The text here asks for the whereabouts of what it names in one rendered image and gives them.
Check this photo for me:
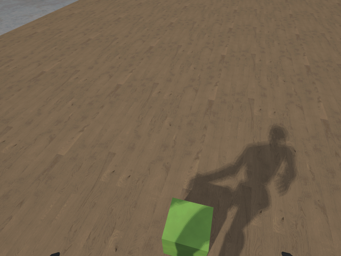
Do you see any carton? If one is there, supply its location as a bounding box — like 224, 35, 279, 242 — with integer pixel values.
161, 198, 213, 256

